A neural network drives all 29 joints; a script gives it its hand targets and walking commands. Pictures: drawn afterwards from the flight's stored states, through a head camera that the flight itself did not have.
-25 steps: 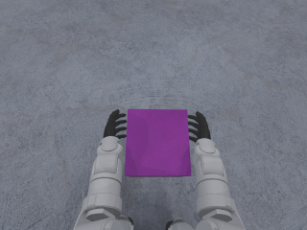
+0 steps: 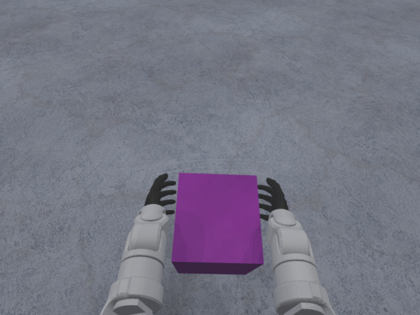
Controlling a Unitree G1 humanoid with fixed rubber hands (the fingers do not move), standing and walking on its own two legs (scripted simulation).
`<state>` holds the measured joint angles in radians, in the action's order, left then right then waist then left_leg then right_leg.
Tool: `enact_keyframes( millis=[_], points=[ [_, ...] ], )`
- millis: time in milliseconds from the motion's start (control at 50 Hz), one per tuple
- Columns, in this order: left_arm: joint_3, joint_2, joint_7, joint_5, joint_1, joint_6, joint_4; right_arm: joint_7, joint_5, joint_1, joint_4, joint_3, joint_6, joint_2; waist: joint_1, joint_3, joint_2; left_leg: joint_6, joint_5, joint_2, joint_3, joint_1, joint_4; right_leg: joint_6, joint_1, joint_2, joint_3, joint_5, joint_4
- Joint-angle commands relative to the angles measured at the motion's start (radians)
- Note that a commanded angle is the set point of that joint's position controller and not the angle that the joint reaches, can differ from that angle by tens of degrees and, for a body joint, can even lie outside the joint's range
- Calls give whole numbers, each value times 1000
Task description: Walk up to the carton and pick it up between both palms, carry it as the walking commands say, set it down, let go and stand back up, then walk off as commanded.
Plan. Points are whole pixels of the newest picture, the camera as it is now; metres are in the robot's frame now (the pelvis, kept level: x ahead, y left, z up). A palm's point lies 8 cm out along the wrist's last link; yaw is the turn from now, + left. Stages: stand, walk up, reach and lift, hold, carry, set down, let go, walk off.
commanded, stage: reach and lift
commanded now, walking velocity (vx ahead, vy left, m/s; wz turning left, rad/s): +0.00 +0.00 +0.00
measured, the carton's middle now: (214, 227) +0.34 -0.01 -0.06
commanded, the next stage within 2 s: hold in 1.44 s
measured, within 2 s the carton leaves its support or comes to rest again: neither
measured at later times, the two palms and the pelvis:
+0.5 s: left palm (148, 207) +0.31 +0.12 +0.07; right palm (283, 212) +0.31 -0.13 +0.07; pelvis +0.00 +0.00 +0.00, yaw +0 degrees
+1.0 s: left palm (146, 207) +0.32 +0.12 +0.07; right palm (279, 210) +0.31 -0.12 +0.07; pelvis +0.00 +0.00 +0.00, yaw -1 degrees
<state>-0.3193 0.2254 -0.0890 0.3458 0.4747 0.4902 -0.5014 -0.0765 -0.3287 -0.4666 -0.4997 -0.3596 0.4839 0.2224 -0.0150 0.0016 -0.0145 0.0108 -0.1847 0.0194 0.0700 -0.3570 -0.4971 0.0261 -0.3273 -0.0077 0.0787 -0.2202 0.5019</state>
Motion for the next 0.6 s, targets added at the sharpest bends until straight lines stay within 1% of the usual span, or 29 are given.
enact_keyframes(
  millis=[0,120,200,280,320,360,420,580],
  points=[
    [518,1031,267,-205,447,2,-43,255,198,-473,-39,523,10,1043,-1,381,13,-8,141,87,8,285,57,-24,118,-93,-15,155,-83],
    [533,1017,269,-240,439,68,12,244,226,-453,-5,540,82,1053,-6,311,8,-13,124,86,6,332,81,-21,175,-85,-15,144,-117],
    [539,1014,269,-260,443,116,42,241,247,-458,25,553,129,1056,-2,270,4,-16,111,83,5,358,102,-18,215,-80,-15,135,-138],
    [531,1010,271,-269,453,164,55,239,261,-470,45,552,174,1052,-3,223,0,-17,81,78,5,368,125,-16,240,-75,-16,109,-162],
    [502,997,271,-259,457,184,37,238,253,-473,27,526,192,1037,-5,181,1,-17,46,75,5,357,136,-16,237,-72,-16,77,-172],
    [473,993,271,-248,466,196,19,239,247,-487,9,501,202,1026,-2,151,6,-16,16,73,3,341,141,-17,233,-70,-17,49,-174],
    [449,1005,267,-243,486,203,4,241,246,-523,1,488,205,1021,10,151,13,-12,6,71,-3,325,137,-21,239,-71,-17,37,-165],
    [440,1042,254,-251,533,198,-21,239,238,-592,-10,478,192,1007,16,190,15,1,18,64,-11,319,117,-27,244,-73,-12,31,-144]
  ],
)
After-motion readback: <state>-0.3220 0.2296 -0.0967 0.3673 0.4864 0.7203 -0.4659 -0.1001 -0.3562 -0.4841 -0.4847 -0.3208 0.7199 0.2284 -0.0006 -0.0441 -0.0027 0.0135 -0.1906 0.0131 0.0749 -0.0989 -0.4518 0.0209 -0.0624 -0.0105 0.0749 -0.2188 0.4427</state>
